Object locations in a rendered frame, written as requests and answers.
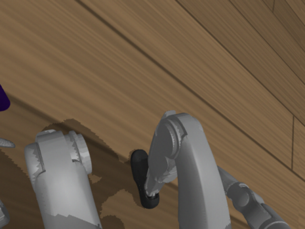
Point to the left robot hand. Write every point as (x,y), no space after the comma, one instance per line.
(6,143)

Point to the left robot arm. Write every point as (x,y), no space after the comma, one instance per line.
(4,215)

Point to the right robot foot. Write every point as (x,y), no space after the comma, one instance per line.
(139,166)

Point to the right robot hand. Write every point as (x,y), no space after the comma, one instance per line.
(227,179)

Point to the can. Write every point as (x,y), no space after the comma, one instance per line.
(4,101)

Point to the right robot arm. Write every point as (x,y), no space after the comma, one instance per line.
(257,214)

